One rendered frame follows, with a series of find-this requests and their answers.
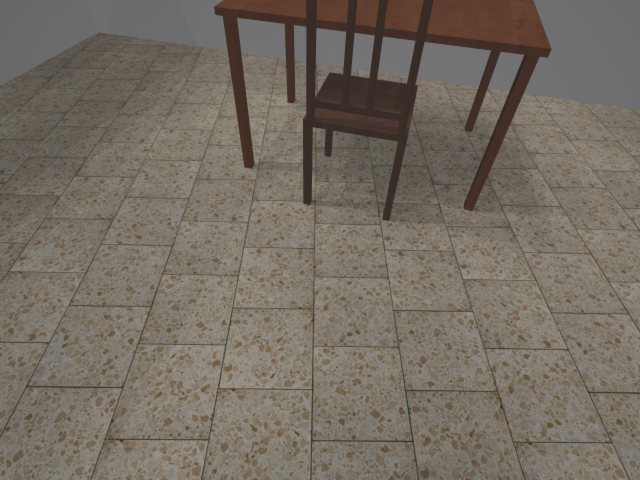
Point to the chair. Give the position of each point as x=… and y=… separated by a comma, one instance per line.
x=357, y=105

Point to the table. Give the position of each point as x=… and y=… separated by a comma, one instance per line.
x=511, y=26

